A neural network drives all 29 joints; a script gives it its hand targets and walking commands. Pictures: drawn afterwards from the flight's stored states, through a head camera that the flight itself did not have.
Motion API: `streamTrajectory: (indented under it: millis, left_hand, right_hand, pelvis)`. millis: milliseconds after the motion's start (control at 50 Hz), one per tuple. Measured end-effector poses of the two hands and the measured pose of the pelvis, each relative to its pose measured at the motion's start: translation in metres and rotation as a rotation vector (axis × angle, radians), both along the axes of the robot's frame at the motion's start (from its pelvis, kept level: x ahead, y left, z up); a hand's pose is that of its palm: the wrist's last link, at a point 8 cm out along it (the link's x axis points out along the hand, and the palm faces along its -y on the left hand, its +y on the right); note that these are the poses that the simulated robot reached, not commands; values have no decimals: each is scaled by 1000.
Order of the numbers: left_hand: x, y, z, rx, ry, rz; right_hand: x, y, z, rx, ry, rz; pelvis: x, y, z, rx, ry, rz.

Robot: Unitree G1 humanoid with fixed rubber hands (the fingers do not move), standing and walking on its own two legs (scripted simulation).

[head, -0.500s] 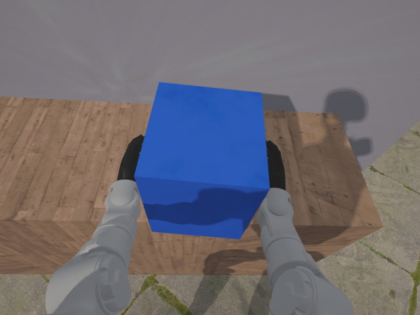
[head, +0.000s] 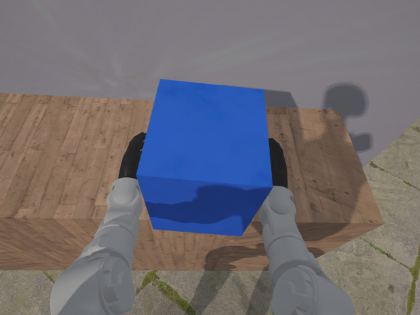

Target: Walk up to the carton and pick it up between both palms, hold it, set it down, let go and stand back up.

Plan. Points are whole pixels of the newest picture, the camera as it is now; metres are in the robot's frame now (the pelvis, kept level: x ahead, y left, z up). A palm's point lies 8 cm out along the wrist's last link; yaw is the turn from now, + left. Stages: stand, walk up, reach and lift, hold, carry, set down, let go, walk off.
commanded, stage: reach and lift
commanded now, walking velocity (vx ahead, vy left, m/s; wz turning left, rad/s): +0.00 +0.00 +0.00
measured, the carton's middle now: (204, 164) +0.42 +0.03 +0.00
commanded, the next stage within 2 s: none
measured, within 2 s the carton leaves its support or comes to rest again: leaves its support in 1.18 s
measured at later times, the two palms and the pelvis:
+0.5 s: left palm (129, 173) +0.38 +0.18 +0.00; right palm (275, 178) +0.39 -0.11 +0.02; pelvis +0.00 +0.00 +0.00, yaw +1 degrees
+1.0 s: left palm (130, 173) +0.39 +0.18 +0.00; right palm (274, 177) +0.40 -0.11 +0.02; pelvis -0.01 +0.00 -0.01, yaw +1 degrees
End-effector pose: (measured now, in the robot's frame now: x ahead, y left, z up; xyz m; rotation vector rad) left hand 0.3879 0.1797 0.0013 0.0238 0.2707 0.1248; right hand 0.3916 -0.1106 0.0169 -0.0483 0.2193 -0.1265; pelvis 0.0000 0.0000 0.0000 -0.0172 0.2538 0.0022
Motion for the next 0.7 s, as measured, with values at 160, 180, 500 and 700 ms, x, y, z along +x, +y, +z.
streamTrajectory:
  millis: [160, 180, 500, 700]
  left_hand:
    - [0, 0, 0, -2, 0, 1]
    - [0, 0, 0, -1, 1, 1]
    - [-4, 2, 0, -12, -26, 28]
    - [-6, 1, 0, -25, -38, 28]
  right_hand:
    - [0, 0, 0, 0, -1, 0]
    - [0, 0, 0, -1, -1, 0]
    - [1, 1, 1, -18, -42, 25]
    - [-2, 0, 1, -16, -56, 23]
  pelvis:
    - [0, 1, 0, 0, 7, 3]
    - [0, 1, 0, -1, 8, 3]
    - [-1, 0, -2, -6, 53, 18]
    - [-8, -2, -3, -6, 67, 16]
